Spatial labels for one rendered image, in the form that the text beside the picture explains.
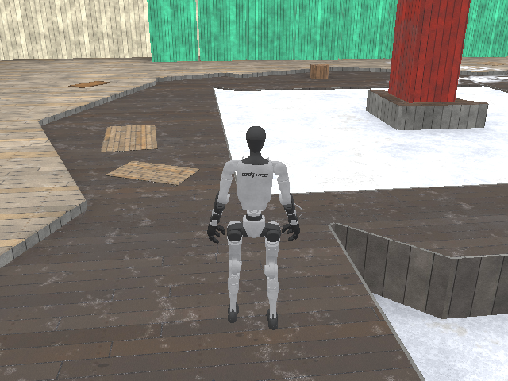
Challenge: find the robot left upper arm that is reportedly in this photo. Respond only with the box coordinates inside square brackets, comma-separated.
[217, 160, 239, 204]

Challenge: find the robot right hand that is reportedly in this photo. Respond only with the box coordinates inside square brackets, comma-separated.
[282, 223, 300, 241]

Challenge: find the left robot forearm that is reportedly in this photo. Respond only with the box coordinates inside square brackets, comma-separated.
[210, 191, 225, 226]

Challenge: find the robot left hand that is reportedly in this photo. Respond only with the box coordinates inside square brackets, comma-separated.
[207, 224, 225, 244]

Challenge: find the left robot foot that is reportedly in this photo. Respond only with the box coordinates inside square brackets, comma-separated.
[228, 303, 239, 323]

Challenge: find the robot right upper arm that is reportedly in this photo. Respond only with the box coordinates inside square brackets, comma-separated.
[272, 161, 291, 205]

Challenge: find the right robot forearm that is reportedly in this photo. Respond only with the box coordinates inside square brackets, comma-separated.
[283, 193, 298, 225]

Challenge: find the robot left thigh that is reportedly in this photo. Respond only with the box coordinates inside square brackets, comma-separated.
[227, 221, 243, 275]

